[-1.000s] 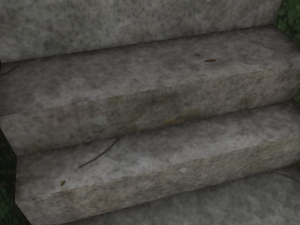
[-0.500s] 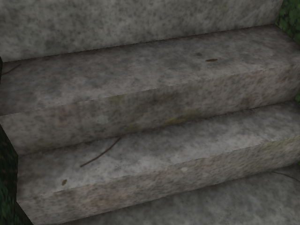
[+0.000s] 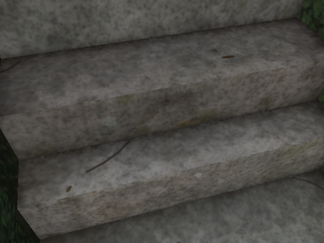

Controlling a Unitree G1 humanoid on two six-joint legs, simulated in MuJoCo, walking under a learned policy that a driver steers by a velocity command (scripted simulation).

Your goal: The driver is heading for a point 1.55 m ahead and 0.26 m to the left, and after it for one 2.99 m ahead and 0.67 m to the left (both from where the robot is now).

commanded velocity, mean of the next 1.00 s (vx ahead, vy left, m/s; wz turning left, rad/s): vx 0.18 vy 0.00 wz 0.00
